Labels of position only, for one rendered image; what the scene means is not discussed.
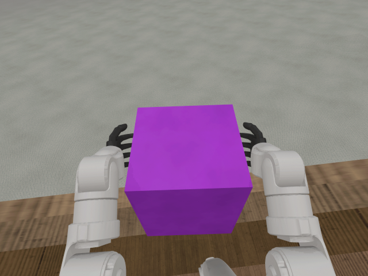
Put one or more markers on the robot left hand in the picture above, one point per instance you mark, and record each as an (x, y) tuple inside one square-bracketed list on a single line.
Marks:
[(115, 140)]

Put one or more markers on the right robot thigh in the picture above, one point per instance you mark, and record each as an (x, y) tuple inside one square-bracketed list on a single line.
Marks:
[(215, 267)]

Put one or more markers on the left robot forearm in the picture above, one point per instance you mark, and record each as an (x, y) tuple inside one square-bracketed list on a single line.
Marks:
[(95, 209)]

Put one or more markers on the left robot upper arm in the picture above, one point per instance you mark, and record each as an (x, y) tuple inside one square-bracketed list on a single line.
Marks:
[(107, 263)]

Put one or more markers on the carton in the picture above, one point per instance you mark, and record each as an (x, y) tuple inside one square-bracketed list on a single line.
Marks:
[(187, 172)]

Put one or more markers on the right robot upper arm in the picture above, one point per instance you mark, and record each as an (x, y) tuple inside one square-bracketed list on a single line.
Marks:
[(297, 261)]

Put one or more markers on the robot right hand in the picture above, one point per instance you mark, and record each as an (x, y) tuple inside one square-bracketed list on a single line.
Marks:
[(255, 139)]

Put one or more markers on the right robot forearm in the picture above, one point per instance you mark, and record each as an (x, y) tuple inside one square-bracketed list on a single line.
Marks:
[(289, 207)]

